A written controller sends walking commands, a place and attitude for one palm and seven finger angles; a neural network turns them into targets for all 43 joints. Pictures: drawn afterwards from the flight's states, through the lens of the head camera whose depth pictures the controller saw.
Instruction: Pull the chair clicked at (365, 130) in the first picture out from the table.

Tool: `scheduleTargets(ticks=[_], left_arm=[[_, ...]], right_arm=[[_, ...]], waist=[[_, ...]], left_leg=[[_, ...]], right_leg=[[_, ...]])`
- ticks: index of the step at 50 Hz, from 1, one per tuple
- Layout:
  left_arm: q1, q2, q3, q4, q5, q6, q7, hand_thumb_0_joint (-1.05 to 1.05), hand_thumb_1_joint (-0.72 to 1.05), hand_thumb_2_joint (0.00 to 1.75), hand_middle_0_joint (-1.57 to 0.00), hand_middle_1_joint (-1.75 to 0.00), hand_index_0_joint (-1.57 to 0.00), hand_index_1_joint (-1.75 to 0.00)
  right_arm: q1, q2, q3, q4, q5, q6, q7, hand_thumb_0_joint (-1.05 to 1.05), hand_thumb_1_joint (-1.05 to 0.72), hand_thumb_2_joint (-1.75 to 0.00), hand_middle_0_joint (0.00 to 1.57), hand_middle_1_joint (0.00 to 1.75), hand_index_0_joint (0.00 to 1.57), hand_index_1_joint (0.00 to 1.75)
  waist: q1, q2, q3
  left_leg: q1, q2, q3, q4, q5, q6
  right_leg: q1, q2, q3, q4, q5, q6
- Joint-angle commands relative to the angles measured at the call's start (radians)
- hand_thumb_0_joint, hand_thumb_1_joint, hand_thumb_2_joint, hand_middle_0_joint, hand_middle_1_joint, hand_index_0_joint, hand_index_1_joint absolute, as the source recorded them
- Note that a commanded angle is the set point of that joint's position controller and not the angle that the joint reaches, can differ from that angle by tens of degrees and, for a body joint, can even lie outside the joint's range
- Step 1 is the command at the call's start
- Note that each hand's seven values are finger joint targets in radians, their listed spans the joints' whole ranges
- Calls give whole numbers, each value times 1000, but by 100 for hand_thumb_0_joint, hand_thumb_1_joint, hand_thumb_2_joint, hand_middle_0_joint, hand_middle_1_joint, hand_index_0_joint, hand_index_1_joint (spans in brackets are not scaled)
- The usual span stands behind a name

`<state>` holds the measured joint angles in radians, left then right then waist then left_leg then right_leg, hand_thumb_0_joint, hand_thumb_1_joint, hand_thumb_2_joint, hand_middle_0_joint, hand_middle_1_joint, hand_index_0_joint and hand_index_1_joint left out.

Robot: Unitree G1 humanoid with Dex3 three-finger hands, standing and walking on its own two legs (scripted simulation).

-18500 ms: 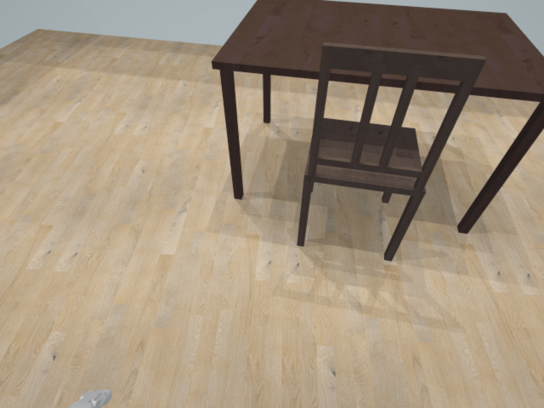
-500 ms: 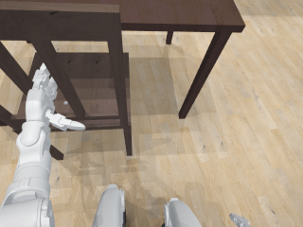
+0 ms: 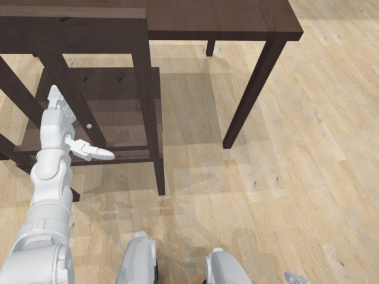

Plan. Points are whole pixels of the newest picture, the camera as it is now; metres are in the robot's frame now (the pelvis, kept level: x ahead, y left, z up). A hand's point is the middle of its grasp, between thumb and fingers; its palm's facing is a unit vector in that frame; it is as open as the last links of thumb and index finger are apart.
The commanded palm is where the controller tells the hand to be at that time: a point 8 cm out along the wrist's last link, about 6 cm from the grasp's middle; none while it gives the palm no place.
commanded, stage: hook a spindle and tug to test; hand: left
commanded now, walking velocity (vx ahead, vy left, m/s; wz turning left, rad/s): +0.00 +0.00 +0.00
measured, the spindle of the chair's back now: (34, 111) +0.46 +0.33 +0.03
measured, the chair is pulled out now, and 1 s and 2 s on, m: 0.00 0.00 0.06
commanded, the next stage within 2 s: step backward, pulling the chair out in 1.58 s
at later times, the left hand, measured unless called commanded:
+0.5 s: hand (89, 124) +0.43 +0.21 +0.03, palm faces +0.08 -1.00 -0.04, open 14.6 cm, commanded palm +0.41 +0.25 +0.03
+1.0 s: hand (89, 122) +0.44 +0.21 +0.03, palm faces +0.08 -1.00 -0.02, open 5.8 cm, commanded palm +0.40 +0.25 +0.03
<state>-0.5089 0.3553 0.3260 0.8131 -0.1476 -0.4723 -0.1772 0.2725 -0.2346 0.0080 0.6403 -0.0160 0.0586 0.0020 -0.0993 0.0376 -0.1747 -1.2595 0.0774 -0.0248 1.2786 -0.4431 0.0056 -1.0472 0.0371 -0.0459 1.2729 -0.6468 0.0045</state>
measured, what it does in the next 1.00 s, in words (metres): stands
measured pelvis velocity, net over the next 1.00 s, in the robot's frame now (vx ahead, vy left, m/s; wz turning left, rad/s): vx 0.01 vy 0.00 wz -0.01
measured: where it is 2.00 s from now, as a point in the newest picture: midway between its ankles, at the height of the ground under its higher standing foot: outside the picture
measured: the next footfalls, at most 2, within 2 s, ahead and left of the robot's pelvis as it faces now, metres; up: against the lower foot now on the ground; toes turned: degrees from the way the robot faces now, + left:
none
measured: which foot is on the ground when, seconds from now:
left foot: down 0.00-1.00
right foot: down 0.00-1.00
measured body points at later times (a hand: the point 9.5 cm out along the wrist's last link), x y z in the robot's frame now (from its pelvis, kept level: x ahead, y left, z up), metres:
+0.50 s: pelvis +0.00 -0.01 +0.00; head +0.13 +0.01 +0.43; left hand +0.42 +0.26 +0.04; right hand +0.08 -0.28 -0.12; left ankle +0.08 +0.12 -0.62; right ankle -0.02 -0.13 -0.62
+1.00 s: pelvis +0.01 +0.00 +0.00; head +0.14 +0.02 +0.43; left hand +0.43 +0.26 +0.04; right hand +0.09 -0.26 -0.12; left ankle +0.08 +0.12 -0.62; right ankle -0.02 -0.13 -0.62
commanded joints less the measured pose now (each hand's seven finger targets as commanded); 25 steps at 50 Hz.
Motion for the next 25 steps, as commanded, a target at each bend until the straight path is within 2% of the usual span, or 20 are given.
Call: scheduleTargets(ticks=[1, 4, 6, 8, 11, 12, 13, 15, 17, 19, 21, 22, 24, 25], left_arm=[[-360, 215, 38, -178, -2, -75, -3, 0, -50, 30, -6, -8, -6, -8], [-364, 234, 54, -164, -6, -75, -6, 0, -50, 30, -6, -8, -6, -8], [-359, 252, 74, -169, -14, -75, -11, 0, -50, 30, -10, -19, -10, -19], [-358, 266, 83, -163, -19, -74, -19, 0, -50, 30, -13, -30, -13, -30], [-330, 242, 68, -172, -23, -71, -30, 0, -50, 30, -18, -46, -18, -46], [-328, 269, 86, -171, -25, -71, -32, 0, -50, 30, -20, -52, -20, -52], [-331, 254, 74, -178, -26, -70, -36, 0, -50, 30, -22, -57, -22, -57], [-334, 257, 79, -144, -29, -64, -38, 0, -50, 30, -25, -68, -25, -68], [-366, 269, 85, -146, -32, -65, -44, 0, -50, 30, -29, -79, -29, -79], [-351, 261, 80, -173, -36, -70, -52, 0, -50, 30, -32, -90, -32, -90], [-342, 257, 75, -213, -37, -79, -56, 0, -39, 35, -36, -101, -36, -101], [-322, 258, 79, -214, -40, -77, -57, 0, -33, 37, -38, -107, -38, -107], [-310, 266, 84, -212, -43, -72, -59, 0, -22, 42, -41, -118, -41, -118], [-305, 251, 71, -215, -42, -70, -58, 0, -16, 44, -43, -123, -43, -123]], right_arm=[[86, -181, -67, -75, -3, -21, -21, 0, -90, -90, 20, 30, 20, 30], [85, -182, -65, -78, -4, -19, -22, 0, -90, -90, 20, 30, 20, 30], [85, -182, -64, -81, -4, -19, -22, 0, -90, -90, 20, 30, 20, 30], [83, -182, -64, -83, -2, -16, -25, 0, -90, -90, 20, 30, 20, 30], [81, -177, -64, -87, 2, -18, -23, 0, -90, -90, 20, 30, 20, 30], [85, -181, -65, -83, 2, -16, -24, 0, -90, -90, 20, 30, 20, 30], [82, -178, -65, -85, 3, -17, -23, 0, -90, -90, 20, 30, 20, 30], [88, -180, -64, -79, 5, -19, -24, 0, -90, -90, 20, 30, 20, 30], [88, -181, -65, -71, 5, -20, -28, 0, -90, -90, 20, 30, 20, 30], [88, -178, -65, -77, 6, -24, -28, 0, -90, -90, 20, 30, 20, 30], [88, -177, -70, -74, 5, -29, -28, 0, -90, -90, 20, 30, 20, 30], [88, -176, -70, -75, 5, -29, -26, 0, -90, -90, 20, 30, 20, 30], [88, -178, -70, -71, 6, -30, -27, 0, -90, -90, 20, 30, 20, 30], [89, -179, -70, -69, 6, -31, -26, 0, -90, -90, 20, 30, 20, 30]], waist=[[-15, 110, -403], [-12, 93, -415], [-4, 96, -438], [-8, 59, -436], [-2, 81, -445], [-1, 67, -444], [-5, 73, -443], [-16, 35, -410], [-21, 44, -399], [-10, 59, -434], [-4, 93, -475], [0, 103, -473], [-2, 78, -457], [-6, 90, -458]], left_leg=[[575, -29, -50, -115, 202, 11], [561, -30, -44, -110, 203, 15], [557, -30, -42, -102, 227, 17], [521, -31, -31, -94, 225, 22], [523, -33, -23, -91, 243, 22], [517, -31, -26, -90, 245, 21], [508, -34, -21, -87, 243, 24], [469, -34, -18, -80, 219, 29], [463, -32, -17, -76, 211, 29], [482, -36, -12, -77, 235, 29], [534, -34, -17, -77, 286, 25], [541, -35, -17, -77, 296, 25], [532, -33, -19, -81, 293, 24], [540, -33, -23, -78, 297, 25]], right_leg=[[-84, 17, 0, -192, 255, -32], [-59, 19, 5, -198, 264, -31], [-41, 19, 9, -191, 289, -31], [-7, 19, 18, -195, 308, -25], [6, 18, 21, -192, 338, -25], [11, 19, 21, -190, 342, -25], [18, 18, 26, -193, 350, -23], [17, 20, 29, -195, 338, -21], [7, 18, 32, -197, 333, -19], [35, 18, 37, -197, 362, -21], [29, 17, 30, -185, 398, -25], [31, 17, 31, -188, 409, -25], [35, 19, 28, -190, 408, -24], [16, 19, 25, -184, 404, -26]])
